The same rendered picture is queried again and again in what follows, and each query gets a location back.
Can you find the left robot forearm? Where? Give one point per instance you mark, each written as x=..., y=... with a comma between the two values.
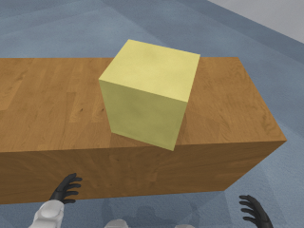
x=50, y=215

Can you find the carton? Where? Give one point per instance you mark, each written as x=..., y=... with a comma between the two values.
x=146, y=89

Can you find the right robot hand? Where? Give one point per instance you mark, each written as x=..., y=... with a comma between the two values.
x=261, y=219

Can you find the left robot hand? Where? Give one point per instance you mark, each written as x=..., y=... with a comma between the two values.
x=61, y=191

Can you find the pedestal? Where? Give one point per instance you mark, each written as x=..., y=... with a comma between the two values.
x=53, y=123

